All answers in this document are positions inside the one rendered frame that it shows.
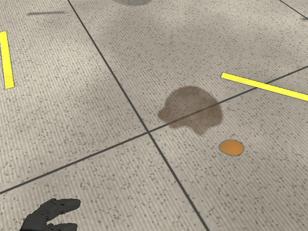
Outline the robot left hand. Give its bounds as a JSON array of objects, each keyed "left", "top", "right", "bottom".
[{"left": 19, "top": 198, "right": 81, "bottom": 231}]

